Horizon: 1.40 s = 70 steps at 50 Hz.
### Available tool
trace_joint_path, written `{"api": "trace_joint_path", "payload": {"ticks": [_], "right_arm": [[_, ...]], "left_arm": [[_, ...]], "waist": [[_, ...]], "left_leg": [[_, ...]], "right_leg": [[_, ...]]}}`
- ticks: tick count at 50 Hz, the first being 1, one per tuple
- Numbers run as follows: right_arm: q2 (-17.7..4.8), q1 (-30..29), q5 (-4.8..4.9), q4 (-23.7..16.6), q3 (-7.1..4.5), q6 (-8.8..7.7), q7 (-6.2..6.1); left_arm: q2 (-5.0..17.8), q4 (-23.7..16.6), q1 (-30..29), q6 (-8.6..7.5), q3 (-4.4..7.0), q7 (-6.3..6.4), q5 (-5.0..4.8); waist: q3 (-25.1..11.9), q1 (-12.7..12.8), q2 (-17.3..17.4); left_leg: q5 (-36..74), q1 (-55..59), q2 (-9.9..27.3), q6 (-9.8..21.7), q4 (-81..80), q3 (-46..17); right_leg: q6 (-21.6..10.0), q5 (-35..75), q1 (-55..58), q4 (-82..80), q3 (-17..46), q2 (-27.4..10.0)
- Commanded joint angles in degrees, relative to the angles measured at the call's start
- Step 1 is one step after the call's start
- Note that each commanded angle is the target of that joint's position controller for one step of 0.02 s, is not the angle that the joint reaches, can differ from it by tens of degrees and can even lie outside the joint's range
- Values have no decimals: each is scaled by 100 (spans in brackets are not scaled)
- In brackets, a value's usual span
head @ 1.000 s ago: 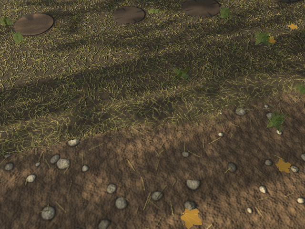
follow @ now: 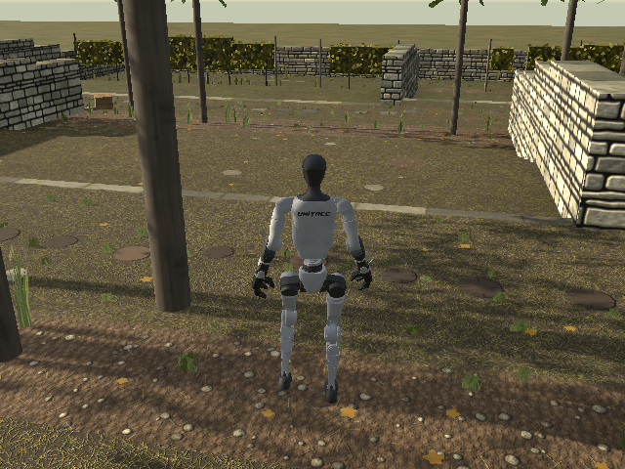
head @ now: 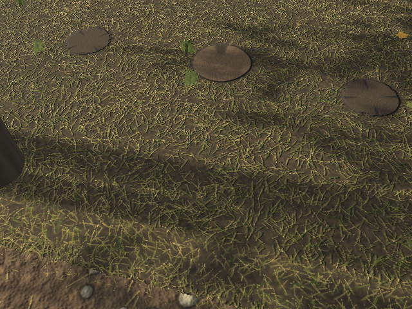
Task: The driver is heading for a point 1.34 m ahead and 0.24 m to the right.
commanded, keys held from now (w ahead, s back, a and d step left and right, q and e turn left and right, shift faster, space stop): w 0.26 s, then w+e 0.74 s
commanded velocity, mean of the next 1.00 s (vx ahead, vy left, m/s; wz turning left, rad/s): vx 0.50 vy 0.00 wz -0.26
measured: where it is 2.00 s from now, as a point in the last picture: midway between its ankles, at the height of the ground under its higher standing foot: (284, 174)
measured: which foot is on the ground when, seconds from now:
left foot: up 0.00-0.28, down 0.30-0.86, up 0.88-1.00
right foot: down 0.00-0.30, up 0.32-0.82, down 0.84-1.00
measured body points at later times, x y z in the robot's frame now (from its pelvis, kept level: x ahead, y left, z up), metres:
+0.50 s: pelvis +0.27 +0.07 +0.00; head +0.29 +0.08 +0.45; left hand +0.37 +0.35 -0.13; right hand +0.36 -0.21 -0.11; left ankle +0.28 +0.15 -0.74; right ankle +0.27 -0.10 -0.66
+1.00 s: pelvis +0.53 -0.03 -0.01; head +0.57 -0.05 +0.44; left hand +0.73 +0.20 -0.12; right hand +0.57 -0.33 -0.12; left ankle +0.54 +0.15 -0.65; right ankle +0.55 -0.10 -0.74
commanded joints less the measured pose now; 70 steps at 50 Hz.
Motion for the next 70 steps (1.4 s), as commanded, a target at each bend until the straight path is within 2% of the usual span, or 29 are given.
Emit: {"api": "trace_joint_path", "payload": {"ticks": [1,10,12,14,15,16,17,18,20,24,31,36,39,41,42,43,44,45,46,48,51,56,61,65,66,67,68,69,70], "right_arm": [[-188,-348,-41,-524,-5,-90,20],[-196,-1698,63,-904,81,-162,223],[-340,-1570,55,-903,33,-183,259],[-714,-394,-8,-548,-173,-185,209],[-1117,687,-93,-350,-308,-175,137],[-1547,1021,-107,-245,-393,-119,128],[-999,1105,-73,-245,-260,-102,129],[-801,730,-63,-251,-174,-125,119],[-467,34,-98,-260,-78,-183,146],[-368,-305,-150,-86,-94,-357,157],[-655,-48,-150,226,-170,-333,-3],[-848,475,-32,499,-242,-137,-47],[-1048,380,24,487,-297,2,-97],[-1159,237,45,436,-316,104,-150],[-1095,217,15,365,-276,84,-178],[-287,636,-213,87,-40,-55,-95],[-384,405,-60,-50,21,-325,-4],[-729,-242,168,-213,-76,-481,74],[-686,-398,172,-267,-46,-556,76],[-760,-334,-72,-153,-126,-505,3],[-578,-221,-148,-198,-115,-304,8],[-267,-1266,-134,-514,29,-281,46],[-475,-1649,-37,-639,1,-382,197],[-784,-739,-90,-422,-160,-462,186],[-1027,68,-168,-316,-235,-485,158],[-1552,818,-219,-122,-388,-427,163],[-1205,1049,-46,25,-318,-390,235],[-833,726,26,-27,-200,-367,228],[-702,357,-34,-112,-139,-317,211]], "left_arm": [[899,-280,-144,-79,175,56,-57],[1123,119,626,127,179,88,-168],[1230,163,603,193,209,114,-174],[1178,147,528,235,172,133,-178],[941,-28,425,209,58,136,-61],[227,-127,1072,102,-158,110,-46],[792,-31,821,20,-17,96,-172],[1089,-206,342,-15,89,87,-300],[962,-252,2,42,113,131,-212],[559,-215,201,329,110,141,-199],[405,-605,-844,314,58,-20,-117],[362,-1089,-1685,316,-6,-187,-117],[552,-1252,-1524,343,88,-263,-131],[934,-1043,-382,368,319,-228,-166],[1345,-798,602,407,530,-125,-162],[1990,-744,771,439,657,-14,-197],[1839,-955,838,357,561,-37,-133],[1433,-923,722,293,449,-48,-86],[1213,-946,422,243,396,-41,-121],[830,-1128,-281,217,273,-15,-85],[939,-1218,-346,198,294,61,-73],[1152,-1149,37,260,366,208,-132],[996,-913,541,284,308,211,-139],[919,-900,449,330,275,208,-80],[698,-991,423,323,174,196,-26],[378,-1039,1188,251,74,203,-140],[590,-1010,1195,200,70,204,-179],[1008,-1075,615,188,177,190,-229],[1009,-1187,138,188,166,192,-182]], "waist": [[-107,-56,-662],[182,290,-716],[98,98,-783],[-610,-544,-676],[-1425,-1002,-219],[-2208,-742,1290],[-2164,-954,869],[-1270,-889,618],[-488,-529,286],[-135,-114,261],[212,-367,-23],[453,-657,-101],[142,-387,169],[-519,300,267],[-1023,768,-22],[-1407,271,-1513],[-2338,380,-1279],[-1721,572,-842],[-1108,375,-575],[-518,-117,-322],[-374,-336,-403],[-128,30,-645],[-104,249,-797],[-377,-287,-930],[-1102,-655,-591],[-1942,-550,889],[-1904,-642,1369],[-1029,-719,676],[-556,-643,235]], "left_leg": [[557,-800,369,-118,-855,-60],[1689,-146,18,-34,-2989,270],[1351,228,-81,125,-3212,326],[1409,2128,-284,408,-3487,482],[1612,3885,639,762,-3228,-467],[685,5703,2060,1581,-3683,-2928],[-29,5456,2071,1545,-4119,-3491],[121,4716,1868,1287,-4270,-2616],[781,3339,1403,1048,-4676,-1461],[1597,2346,1177,974,-5292,-358],[2157,2549,1009,761,-5499,937],[2726,3614,1323,690,-5119,1257],[5048,3971,1383,517,-4238,1487],[6181,3687,1207,313,-2581,1664],[5095,2590,979,71,-1080,1697],[52,-29,3,-320,1014,1539],[-1742,-1054,-622,-341,2057,94],[-1261,-1623,-248,-201,2055,-256],[-752,-1569,15,-95,1558,-202],[-238,-759,353,-163,655,-176],[57,-288,362,-405,-46,-50],[1909,159,-41,-588,-2266,102],[2237,353,-119,-374,-3130,-18],[1523,1501,-238,113,-3513,209],[1595,2801,410,461,-3325,-414],[581,4878,1578,1403,-3586,-2725],[-901,5125,1932,1579,-4399,-4245],[-1484,4487,1795,1325,-4505,-3672],[-1070,3759,1557,1139,-4559,-2908]], "right_leg": [[-1057,833,635,-1190,1451,-1593],[-753,1339,1093,-973,779,-1659],[-647,1941,1337,-644,762,-1767],[-409,3268,974,756,444,-1406],[-197,2107,-168,2367,253,-1099],[148,-1604,-2385,4398,44,-167],[110,-2360,-2972,5166,804,-308],[55,-1898,-3299,5299,807,-551],[108,-1055,-2951,4800,653,-939],[223,-350,-2439,4418,740,-1112],[244,1473,-2617,2470,448,-973],[17,1010,-2979,1699,50,-854],[-267,142,-2315,1603,-410,-442],[-577,-27,-722,1355,-623,22],[-842,230,994,1054,-80,-102],[-1725,-71,3009,873,2723,-1583],[-2396,-714,3758,-120,5061,-2313],[-2020,-489,3445,-307,4245,-2119],[-1776,-124,2621,-291,3399,-1849],[-1495,937,1086,-458,2432,-1419],[-1526,1603,197,-717,2022,-1235],[-1095,1037,-417,-678,1433,-724],[-931,410,285,-278,1876,-1129],[-655,1696,647,809,1951,-1033],[-460,1433,162,2129,1622,-718],[30,-241,-1785,4229,920,125],[97,-2333,-2860,5068,1108,175],[57,-1958,-3326,5443,1220,-141],[36,-1512,-3277,5344,940,-403]]}}
Velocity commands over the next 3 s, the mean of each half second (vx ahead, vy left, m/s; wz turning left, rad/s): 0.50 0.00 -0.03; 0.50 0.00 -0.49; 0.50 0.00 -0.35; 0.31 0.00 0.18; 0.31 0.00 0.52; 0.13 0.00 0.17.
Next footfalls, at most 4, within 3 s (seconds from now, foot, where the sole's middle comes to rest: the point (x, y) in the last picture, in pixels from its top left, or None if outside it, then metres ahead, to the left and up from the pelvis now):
0.30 left None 0.32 0.16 -0.78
0.84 right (263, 278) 0.59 -0.11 -0.78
1.32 left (236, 192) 0.93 -0.03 -0.78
1.80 right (322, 168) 1.05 -0.37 -0.78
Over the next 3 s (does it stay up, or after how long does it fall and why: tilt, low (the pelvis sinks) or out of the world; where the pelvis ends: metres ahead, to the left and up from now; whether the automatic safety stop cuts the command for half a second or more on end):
stays up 1.27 -0.25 -0.01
